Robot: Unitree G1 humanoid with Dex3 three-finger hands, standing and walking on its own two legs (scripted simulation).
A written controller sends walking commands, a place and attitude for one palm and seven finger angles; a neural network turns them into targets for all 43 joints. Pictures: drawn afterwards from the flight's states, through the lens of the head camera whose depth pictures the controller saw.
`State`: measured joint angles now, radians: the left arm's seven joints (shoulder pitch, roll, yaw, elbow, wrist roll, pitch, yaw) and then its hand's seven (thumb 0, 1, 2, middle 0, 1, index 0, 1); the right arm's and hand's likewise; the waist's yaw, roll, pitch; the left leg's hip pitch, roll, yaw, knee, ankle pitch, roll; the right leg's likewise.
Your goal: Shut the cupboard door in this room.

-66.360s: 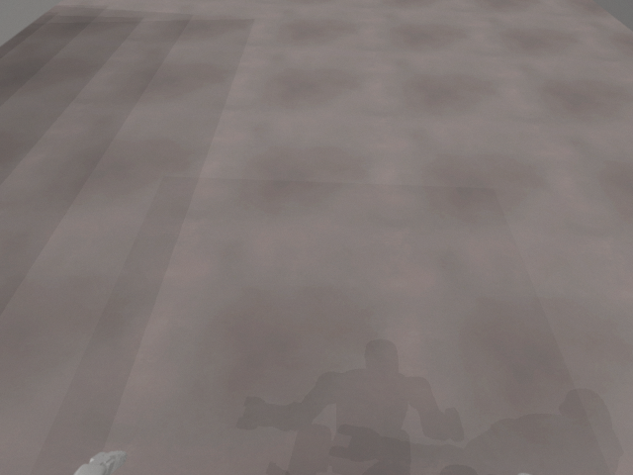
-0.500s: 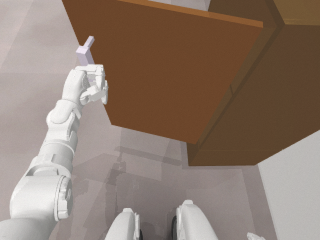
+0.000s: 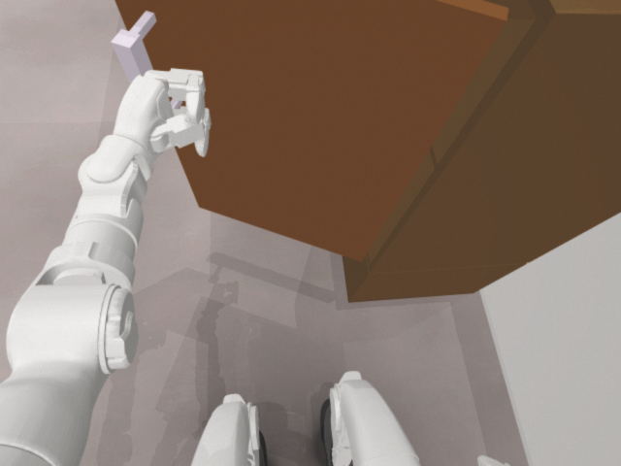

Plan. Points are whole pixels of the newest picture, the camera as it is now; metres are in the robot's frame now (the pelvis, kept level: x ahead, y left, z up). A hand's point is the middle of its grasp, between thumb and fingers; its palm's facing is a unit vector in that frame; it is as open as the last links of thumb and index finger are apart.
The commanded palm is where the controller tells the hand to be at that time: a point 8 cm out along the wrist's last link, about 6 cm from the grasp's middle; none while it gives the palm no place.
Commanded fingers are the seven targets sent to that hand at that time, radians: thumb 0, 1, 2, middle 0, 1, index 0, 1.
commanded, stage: push the door shut along its arc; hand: left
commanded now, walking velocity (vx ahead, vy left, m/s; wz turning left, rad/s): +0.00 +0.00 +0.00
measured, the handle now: (155, 78) +0.59 +0.15 +0.07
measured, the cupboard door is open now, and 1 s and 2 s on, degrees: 66 54 54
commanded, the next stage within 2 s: pull the fist back off the door in 0.68 s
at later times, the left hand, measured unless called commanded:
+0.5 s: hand (227, 99) +0.54 +0.06 +0.08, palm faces -0.44 -0.90 -0.02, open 3.2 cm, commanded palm +0.57 +0.09 +0.07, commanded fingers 0.00 0.90 0.90 -1.30 -1.50 -1.30 -1.50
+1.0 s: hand (246, 75) +0.60 +0.03 +0.07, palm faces +0.01 -1.00 -0.01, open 3.2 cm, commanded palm +0.56 +0.07 +0.07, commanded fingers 0.00 0.90 0.90 -1.30 -1.50 -1.30 -1.50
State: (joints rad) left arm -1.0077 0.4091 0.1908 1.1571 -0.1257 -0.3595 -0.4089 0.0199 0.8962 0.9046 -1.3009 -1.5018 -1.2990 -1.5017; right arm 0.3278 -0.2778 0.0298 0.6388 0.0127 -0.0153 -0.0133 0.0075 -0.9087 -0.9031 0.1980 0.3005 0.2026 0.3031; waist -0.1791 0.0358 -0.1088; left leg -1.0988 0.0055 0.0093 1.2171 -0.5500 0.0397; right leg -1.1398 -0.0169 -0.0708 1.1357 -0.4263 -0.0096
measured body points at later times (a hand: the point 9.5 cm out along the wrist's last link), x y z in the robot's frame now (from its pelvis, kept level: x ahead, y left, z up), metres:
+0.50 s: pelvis +0.00 -0.01 -0.01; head +0.17 +0.00 +0.41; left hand +0.56 +0.11 +0.08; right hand +0.00 -0.28 -0.12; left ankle +0.01 +0.09 -0.63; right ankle +0.05 -0.12 -0.64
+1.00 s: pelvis +0.00 -0.01 -0.02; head +0.19 -0.01 +0.39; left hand +0.59 +0.09 +0.07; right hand -0.04 -0.25 -0.13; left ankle +0.01 +0.09 -0.63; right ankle +0.05 -0.12 -0.63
